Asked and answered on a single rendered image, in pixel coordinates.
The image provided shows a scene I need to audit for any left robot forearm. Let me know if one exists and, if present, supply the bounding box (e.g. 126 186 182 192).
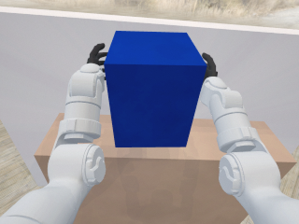
48 63 105 177

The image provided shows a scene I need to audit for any robot left hand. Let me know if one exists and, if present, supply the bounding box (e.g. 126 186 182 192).
87 43 107 80

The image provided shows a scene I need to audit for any left robot upper arm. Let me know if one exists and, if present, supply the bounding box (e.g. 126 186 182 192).
0 144 106 224

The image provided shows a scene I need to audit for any carton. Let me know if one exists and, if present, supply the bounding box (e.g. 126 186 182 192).
104 31 207 147

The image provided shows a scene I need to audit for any right robot upper arm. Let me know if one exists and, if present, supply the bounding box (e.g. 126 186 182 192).
219 151 299 224

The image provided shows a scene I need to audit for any pedestal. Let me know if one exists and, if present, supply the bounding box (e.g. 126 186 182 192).
34 113 297 224

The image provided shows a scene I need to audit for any robot right hand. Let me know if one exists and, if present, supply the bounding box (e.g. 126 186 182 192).
202 52 218 85

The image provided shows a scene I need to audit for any right robot forearm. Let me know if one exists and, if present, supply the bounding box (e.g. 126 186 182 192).
200 77 281 185

